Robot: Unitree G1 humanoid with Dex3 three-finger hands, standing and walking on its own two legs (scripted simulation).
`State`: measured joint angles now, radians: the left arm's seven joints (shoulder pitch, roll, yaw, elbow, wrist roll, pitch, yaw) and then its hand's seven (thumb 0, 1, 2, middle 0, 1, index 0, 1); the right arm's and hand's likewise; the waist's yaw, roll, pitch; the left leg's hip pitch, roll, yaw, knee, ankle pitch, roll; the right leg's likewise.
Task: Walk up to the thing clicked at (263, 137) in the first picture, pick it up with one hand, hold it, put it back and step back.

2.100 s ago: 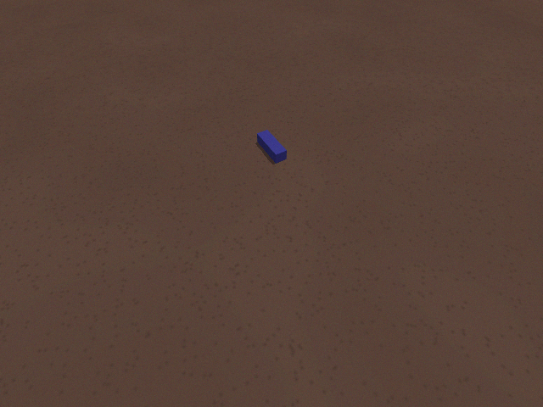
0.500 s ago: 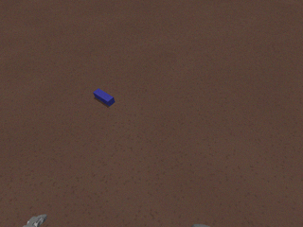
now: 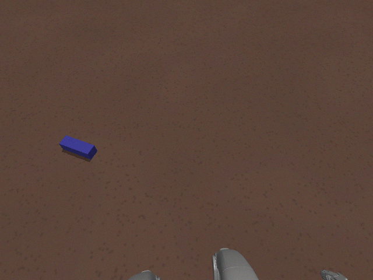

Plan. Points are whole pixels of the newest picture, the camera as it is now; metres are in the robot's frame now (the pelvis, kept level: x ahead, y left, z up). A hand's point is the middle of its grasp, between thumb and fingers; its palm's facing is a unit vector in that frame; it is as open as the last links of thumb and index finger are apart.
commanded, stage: walk up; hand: left
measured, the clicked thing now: (78, 147) +0.93 +0.62 -0.72
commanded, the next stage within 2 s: none
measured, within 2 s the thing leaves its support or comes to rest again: neither
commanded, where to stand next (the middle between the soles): +0.47 +0.55 m, yaw -26 degrees
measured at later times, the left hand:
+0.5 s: hand out of the picture +0.21 +0.49 -0.12, palm faces -0.15 -0.77 -0.62, open 7.3 cm
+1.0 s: hand out of the picture +0.39 +0.61 -0.12, palm faces -0.23 -0.77 -0.59, open 7.3 cm
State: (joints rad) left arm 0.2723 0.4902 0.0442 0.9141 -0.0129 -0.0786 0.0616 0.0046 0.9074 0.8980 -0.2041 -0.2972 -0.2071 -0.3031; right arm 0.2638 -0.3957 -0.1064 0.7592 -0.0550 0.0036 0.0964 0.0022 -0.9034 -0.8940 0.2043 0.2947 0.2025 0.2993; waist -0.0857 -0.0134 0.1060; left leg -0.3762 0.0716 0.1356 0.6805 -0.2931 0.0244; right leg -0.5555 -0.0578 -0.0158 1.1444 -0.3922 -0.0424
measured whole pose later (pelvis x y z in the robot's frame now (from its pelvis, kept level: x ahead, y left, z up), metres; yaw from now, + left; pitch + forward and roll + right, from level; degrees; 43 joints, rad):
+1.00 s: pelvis +0.23 +0.34 -0.02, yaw -15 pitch -3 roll -2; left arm 0.30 0.41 0.04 0.83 0.02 -0.09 0.12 0.00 0.90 0.90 -0.21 -0.30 -0.21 -0.30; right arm 0.29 -0.45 -0.09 0.76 -0.07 0.11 0.07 0.01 -0.90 -0.89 0.21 0.29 0.20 0.30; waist -0.03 0.14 0.12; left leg -0.57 0.06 -0.04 1.31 -0.48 -0.01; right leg -0.44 -0.01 -0.10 0.79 -0.31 -0.04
